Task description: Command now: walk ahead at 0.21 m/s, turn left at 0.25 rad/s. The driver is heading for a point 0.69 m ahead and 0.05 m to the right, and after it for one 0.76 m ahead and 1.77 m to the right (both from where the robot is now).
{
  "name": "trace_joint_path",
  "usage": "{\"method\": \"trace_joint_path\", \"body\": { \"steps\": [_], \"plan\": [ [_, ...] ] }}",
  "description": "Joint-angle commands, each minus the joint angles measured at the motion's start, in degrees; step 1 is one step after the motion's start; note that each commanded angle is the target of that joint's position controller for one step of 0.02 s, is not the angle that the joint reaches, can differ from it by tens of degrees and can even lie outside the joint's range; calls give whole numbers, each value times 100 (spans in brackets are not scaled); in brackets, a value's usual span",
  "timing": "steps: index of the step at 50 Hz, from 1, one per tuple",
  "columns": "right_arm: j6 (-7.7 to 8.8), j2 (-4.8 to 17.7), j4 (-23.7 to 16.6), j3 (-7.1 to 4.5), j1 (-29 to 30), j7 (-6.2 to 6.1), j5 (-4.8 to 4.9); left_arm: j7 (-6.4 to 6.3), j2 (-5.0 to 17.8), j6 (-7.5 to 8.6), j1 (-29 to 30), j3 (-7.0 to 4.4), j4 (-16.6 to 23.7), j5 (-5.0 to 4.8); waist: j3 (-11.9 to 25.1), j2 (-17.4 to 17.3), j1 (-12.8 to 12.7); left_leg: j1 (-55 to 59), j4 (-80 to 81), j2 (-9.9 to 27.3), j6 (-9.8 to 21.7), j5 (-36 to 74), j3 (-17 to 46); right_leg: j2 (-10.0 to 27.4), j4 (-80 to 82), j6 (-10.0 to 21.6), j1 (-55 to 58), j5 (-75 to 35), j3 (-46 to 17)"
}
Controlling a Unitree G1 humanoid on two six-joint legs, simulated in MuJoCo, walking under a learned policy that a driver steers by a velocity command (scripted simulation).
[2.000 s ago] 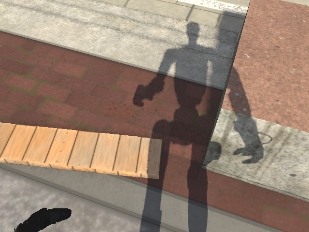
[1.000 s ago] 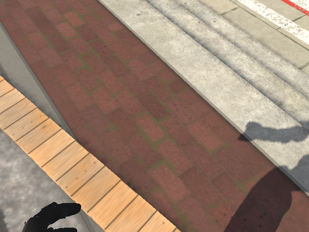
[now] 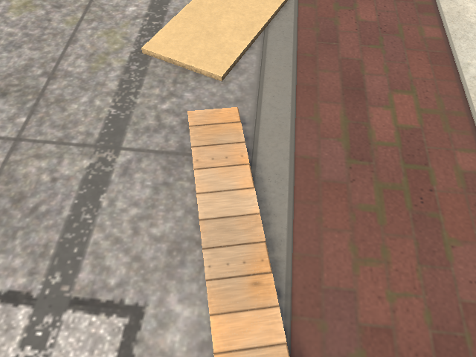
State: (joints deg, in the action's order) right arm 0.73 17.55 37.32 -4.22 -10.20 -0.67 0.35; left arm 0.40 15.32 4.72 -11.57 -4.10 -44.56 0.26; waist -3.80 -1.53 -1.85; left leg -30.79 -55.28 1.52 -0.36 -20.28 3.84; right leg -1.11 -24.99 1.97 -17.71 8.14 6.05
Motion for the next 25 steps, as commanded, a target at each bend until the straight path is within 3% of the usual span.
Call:
{"method": "trace_joint_path", "body": {
  "steps": [1, 6, 8, 9, 10, 11, 12, 13, 14, 15, 16, 19, 20, 22, 23, 24, 25],
  "plan": [
    [47, -68, -139, 97, -497, 69, -48, -1, 761, 63, 634, -167, 317, -99, 841, 493, 329, 1140, 1198, 169, -72, 1185, 78, 1346, 1032, 1223, -74, -2318, -807],
    [22, 232, -231, 52, -4, 172, -14, -98, 883, -114, 411, -181, 105, -163, 889, 445, 222, 1544, 2499, 176, -14, 2081, 267, 1432, 283, 886, 135, -793, -899],
    [17, 248, -62, 7, -179, 179, -48, -106, 715, -171, 306, -108, 12, -131, 837, 284, 281, 2178, 3175, -13, 143, 2400, -34, 1180, -448, 625, -158, -165, -817],
    [27, 285, 7, -15, -289, 164, -67, -88, 489, -187, 134, -20, -75, -57, 835, 100, 272, 2479, 3414, 38, 215, 2588, -71, 879, -1051, 391, -277, 310, -649],
    [42, 579, -6, -57, -426, 115, -168, -56, 95, -183, -31, 118, -74, 98, 1049, -714, 188, 3139, 3195, 905, 403, 4612, 748, 442, -2402, -47, -942, 1762, -274],
    [48, 510, -212, 69, -288, 83, -275, -8, 22, -189, -459, 177, -137, 152, 1087, -1366, 1, 3463, 2777, 1671, 972, 6653, 1515, 329, -3539, -408, -1780, 3412, -375],
    [25, 375, -100, 76, -380, 138, -236, -31, 363, -243, -759, 140, -161, 1, 1490, -1302, 76, 3291, 3005, 1789, 1489, 5216, 1709, 520, -3595, -514, -1721, 3252, -680],
    [1, 368, 0, 50, -275, 182, -170, -90, 611, -319, -461, 74, -129, -78, 1235, -1071, 134, 3108, 3217, 1641, 1550, 4020, 1864, 646, -3825, -601, -1931, 2965, -685],
    [-21, 383, 112, 50, -191, 198, -169, -171, 649, -420, -193, 44, -115, -77, 1086, -950, 168, 2762, 3357, 1633, 1492, 3385, 2018, 716, -4078, -615, -2022, 2753, -752],
    [-19, 261, 93, 118, 59, 202, -192, -247, 679, -529, -56, 12, -173, -53, 942, -609, 122, 2317, 3416, 1560, 1389, 3272, 1899, 755, -4211, -622, -1839, 2648, -847],
    [3, 267, 104, 136, 279, 191, -229, -286, 604, -597, -39, 19, -177, -41, 885, -553, 15, 1913, 3422, 1488, 1322, 3385, 1736, 751, -4139, -631, -1556, 2454, -887],
    [49, 167, 315, 147, 345, 106, -249, -366, 326, -614, -50, 90, -302, 33, 1013, -586, -29, 1661, 3349, 1046, 1098, 3712, 1100, 681, -3444, -578, -914, 2024, -745],
    [61, 134, 362, 155, 356, 77, -241, -375, 309, -605, -34, 102, -362, 14, 1059, -557, -16, 1622, 3328, 938, 1081, 3866, 961, 617, -3066, -583, -628, 1824, -671],
    [54, 8, 545, 186, 268, 54, -199, -363, 268, -617, -97, 126, -455, -9, 1116, -666, -73, 1713, 3278, 858, 1050, 3898, 896, 500, -2202, -592, -160, 1428, -545],
    [49, -60, 649, 202, 222, 59, -157, -336, 243, -617, -218, 148, -527, 9, 1100, -610, -175, 1655, 3264, 786, 942, 3609, 840, 499, -1511, -548, 221, 720, -546],
    [69, -105, 765, 197, 17, 61, -127, -308, 363, -618, -211, 144, -541, 62, 1046, -437, -128, 1596, 3290, 604, 726, 2782, 772, 598, -1117, -441, 476, -25, -724],
    [66, 60, 778, 113, -330, 60, -77, -305, 773, -626, 120, 40, -515, 27, 820, 337, 235, 1558, 3406, 263, 426, 1931, 562, 671, -1180, -209, 254, -195, -826]
  ]
}}
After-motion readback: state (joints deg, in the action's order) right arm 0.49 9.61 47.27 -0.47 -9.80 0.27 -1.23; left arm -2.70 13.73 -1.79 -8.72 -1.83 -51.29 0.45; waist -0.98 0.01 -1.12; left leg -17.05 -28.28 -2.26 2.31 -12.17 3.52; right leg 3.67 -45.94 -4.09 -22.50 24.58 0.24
